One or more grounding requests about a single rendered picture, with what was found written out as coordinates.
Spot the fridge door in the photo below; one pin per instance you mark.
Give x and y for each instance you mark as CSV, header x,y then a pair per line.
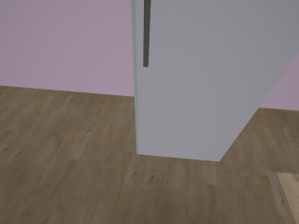
x,y
212,63

